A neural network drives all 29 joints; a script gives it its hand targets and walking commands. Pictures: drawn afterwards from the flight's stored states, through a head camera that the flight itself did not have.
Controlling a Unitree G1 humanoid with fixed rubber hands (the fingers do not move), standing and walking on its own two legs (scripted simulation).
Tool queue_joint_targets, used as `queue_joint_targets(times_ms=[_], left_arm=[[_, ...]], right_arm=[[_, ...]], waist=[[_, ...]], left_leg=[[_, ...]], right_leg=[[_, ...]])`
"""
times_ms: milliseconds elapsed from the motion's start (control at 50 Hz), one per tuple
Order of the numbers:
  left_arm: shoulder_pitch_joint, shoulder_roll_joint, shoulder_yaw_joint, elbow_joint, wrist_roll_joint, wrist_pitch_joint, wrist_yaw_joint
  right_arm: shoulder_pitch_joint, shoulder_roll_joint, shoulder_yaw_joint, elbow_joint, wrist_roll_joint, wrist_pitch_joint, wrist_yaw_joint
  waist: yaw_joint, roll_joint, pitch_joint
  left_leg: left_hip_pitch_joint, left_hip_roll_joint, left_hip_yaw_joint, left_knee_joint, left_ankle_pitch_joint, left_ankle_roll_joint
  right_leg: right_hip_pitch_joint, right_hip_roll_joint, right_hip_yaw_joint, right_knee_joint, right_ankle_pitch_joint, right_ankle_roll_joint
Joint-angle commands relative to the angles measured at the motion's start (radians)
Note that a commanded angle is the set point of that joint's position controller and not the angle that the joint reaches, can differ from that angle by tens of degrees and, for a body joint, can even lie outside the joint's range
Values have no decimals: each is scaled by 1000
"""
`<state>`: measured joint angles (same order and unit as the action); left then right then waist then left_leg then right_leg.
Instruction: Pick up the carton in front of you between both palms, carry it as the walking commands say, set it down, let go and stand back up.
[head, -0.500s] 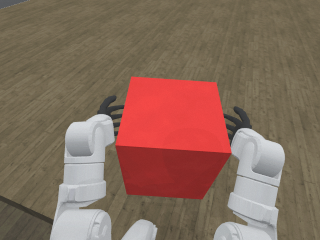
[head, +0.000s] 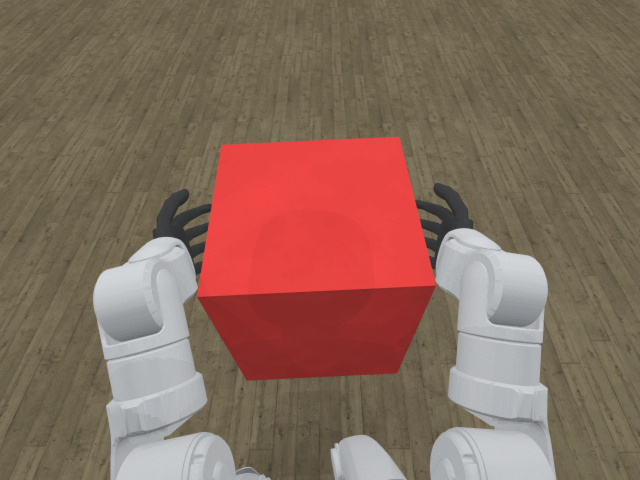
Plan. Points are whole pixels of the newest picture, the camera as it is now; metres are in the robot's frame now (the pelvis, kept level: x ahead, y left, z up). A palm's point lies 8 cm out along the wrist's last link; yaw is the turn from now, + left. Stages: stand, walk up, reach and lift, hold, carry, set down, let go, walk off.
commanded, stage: carry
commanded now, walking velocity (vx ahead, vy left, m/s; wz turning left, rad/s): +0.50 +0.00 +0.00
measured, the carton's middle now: (316, 268) +0.38 -0.04 +0.05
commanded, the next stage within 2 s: none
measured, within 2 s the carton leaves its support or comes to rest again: neither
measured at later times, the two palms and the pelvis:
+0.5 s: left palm (193, 57) +0.66 +0.10 +0.20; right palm (396, 46) +0.68 -0.20 +0.19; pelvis +0.32 -0.06 +0.05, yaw +3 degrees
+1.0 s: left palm (183, 33) +0.90 +0.16 +0.13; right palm (337, 21) +0.90 -0.14 +0.14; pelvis +0.65 +0.01 +0.06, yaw -1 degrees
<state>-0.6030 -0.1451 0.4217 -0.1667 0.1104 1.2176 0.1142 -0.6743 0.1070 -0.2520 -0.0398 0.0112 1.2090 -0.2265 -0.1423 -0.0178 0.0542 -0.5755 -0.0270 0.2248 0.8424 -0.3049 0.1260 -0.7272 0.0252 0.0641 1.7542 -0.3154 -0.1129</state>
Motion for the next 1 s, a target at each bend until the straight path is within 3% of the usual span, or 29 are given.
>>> queue_joint_targets(times_ms=[0, 60, 120, 200, 260, 280, 300, 320, 340, 360, 380, 420, 440, 460, 520, 580, 640, 720, 760, 800, 820, 840, 860, 880, 900, 940, 980], left_arm=[[-596, -702, -688, -28, -191, -25, -7], [-594, -693, -733, -37, -218, -14, -8], [-637, -674, -761, -32, -261, 7, 2], [-644, -625, -725, 39, -282, 47, 27], [-675, -597, -671, 102, -285, 69, 43], [-676, -587, -651, 127, -284, 74, 48], [-671, -582, -629, 156, -282, 76, 51], [-666, -584, -608, 177, -279, 77, 53], [-651, -564, -576, 200, -277, 80, 58], [-713, -574, -579, 200, -268, 74, 63], [-691, -614, -578, 194, -273, 68, 59], [-733, -717, -608, 133, -289, 49, 36], [-762, -765, -626, 112, -300, 35, 23], [-763, -798, -638, 98, -302, 20, 11], [-652, -860, -682, 88, -275, -16, -16], [-500, -895, -733, 66, -252, -48, -41], [-349, -912, -796, -17, -246, -79, -64], [-150, -937, -892, -160, -281, -105, -89], [-73, -916, -915, -237, -304, -101, -87], [26, -882, -934, -292, -314, -86, -85], [64, -861, -944, -312, -318, -75, -85], [85, -837, -957, -333, -321, -64, -87], [113, -833, -976, -358, -333, -47, -91], [133, -818, -991, -376, -336, -36, -99], [129, -847, -1012, -383, -346, -34, -107], [112, -903, -1034, -401, -359, -41, -127], [118, -922, -1050, -407, -362, -51, -134]], right_arm=[[-709, 961, 713, -166, 322, -32, 135], [-598, 870, 661, -123, 249, -12, 131], [-539, 765, 589, -95, 198, 10, 118], [-482, 640, 483, -24, 125, 47, 86], [-501, 592, 425, 14, 94, 66, 64], [-514, 588, 417, 21, 94, 71, 58], [-524, 590, 414, 28, 97, 76, 54], [-541, 588, 410, 31, 101, 79, 49], [-573, 596, 414, 29, 105, 85, 44], [-599, 620, 409, 26, 101, 84, 41], [-650, 650, 428, 8, 112, 81, 41], [-699, 774, 466, -8, 145, 64, 56], [-694, 824, 482, -6, 150, 51, 67], [-687, 870, 508, -7, 157, 37, 78], [-586, 954, 576, -12, 156, -6, 106], [-445, 993, 639, -36, 135, -43, 125], [-297, 1025, 712, -107, 135, -75, 145], [-149, 996, 803, -309, 166, -95, 162], [-66, 1001, 822, -392, 204, -86, 172], [47, 948, 811, -438, 207, -71, 176], [115, 924, 802, -439, 198, -61, 179], [183, 898, 789, -439, 187, -51, 183], [224, 867, 776, -433, 171, -43, 186], [294, 872, 766, -403, 168, -40, 190], [313, 888, 764, -429, 164, -38, 201], [279, 950, 788, -475, 177, -44, 222], [243, 959, 810, -510, 199, -51, 236]], waist=[[84, -43, -541], [90, 93, -509], [78, 152, -463], [71, 192, -383], [100, 208, -362], [126, 203, -383], [156, 177, -423], [177, 114, -491], [172, -60, -546], [161, -322, -584], [175, -258, -563], [164, -58, -538], [160, -34, -522], [154, -56, -532], [153, -94, -537], [157, -86, -515], [161, -112, -489], [166, -132, -425], [165, -146, -396], [158, -145, -431], [140, -108, -485], [125, -35, -557], [123, 198, -684], [121, 303, -641], [120, 246, -573], [126, 77, -479], [132, 98, -438]], left_leg=[[485, 304, -545, -364, 146, 146], [527, 263, -398, -451, 241, 123], [511, 206, -251, -503, 285, 75], [576, 190, -188, -525, 414, 45], [630, 204, -168, -455, 674, 3], [634, 202, -142, -379, 771, -25], [581, 187, -92, -256, 775, -66], [444, 166, -72, -89, 592, -97], [280, 118, -57, 148, 279, -121], [-80, -24, -151, 367, -167, -145], [-162, 26, -240, 449, -184, -112], [-168, 88, -253, 418, -65, -85], [-140, 124, -258, 357, -14, -88], [-110, 134, -249, 313, 25, -102], [-124, 141, -208, 184, 84, -149], [-162, 128, -149, 25, 120, -177], [-182, 107, -109, -96, 167, -177], [-112, 74, -67, -264, 255, -157], [-12, 57, -48, -369, 310, -140], [201, 13, 9, -478, 349, -120], [417, 0, 40, -513, 355, -111], [666, 113, -78, -481, 293, -96], [978, 411, -515, -429, 294, 40], [1024, 472, -726, -536, 323, 125], [961, 447, -631, -551, 367, 117], [779, 395, -458, -571, 444, 44], [635, 349, -346, -630, 331, -6]], right_leg=[[-121, -89, 3, -193, -93, -6], [-150, -120, -73, -454, 126, 25], [-48, -111, -137, -780, 217, 51], [16, -66, -224, -1069, 287, 60], [136, -24, -238, -1209, 271, 47], [233, 0, -255, -1266, 282, 43], [421, 21, -283, -1343, 311, 48], [641, -43, -216, -1327, 254, 51], [789, -274, 117, -1313, 273, 36], [1013, -428, 496, -1398, 213, -104], [962, -418, 507, -1438, 137, -118], [858, -361, 327, -1447, 149, -80], [796, -349, 257, -1476, 153, -57], [773, -335, 202, -1504, 135, -39], [817, -308, 87, -1555, 215, -41], [912, -275, 0, -1550, 433, -37], [995, -248, -60, -1516, 613, -18], [1001, -233, -114, -1502, 724, -2], [979, -235, -141, -1487, 794, 20], [942, -221, -189, -1353, 928, 56], [846, -195, -235, -1216, 905, 81], [661, -181, -231, -1035, 625, 107], [333, -108, -189, -749, 246, 148], [87, 5, -137, -576, -164, 148], [10, -51, -78, -489, -163, 123], [28, -137, -60, -570, -60, 113], [107, -154, -85, -678, 22, 120]])
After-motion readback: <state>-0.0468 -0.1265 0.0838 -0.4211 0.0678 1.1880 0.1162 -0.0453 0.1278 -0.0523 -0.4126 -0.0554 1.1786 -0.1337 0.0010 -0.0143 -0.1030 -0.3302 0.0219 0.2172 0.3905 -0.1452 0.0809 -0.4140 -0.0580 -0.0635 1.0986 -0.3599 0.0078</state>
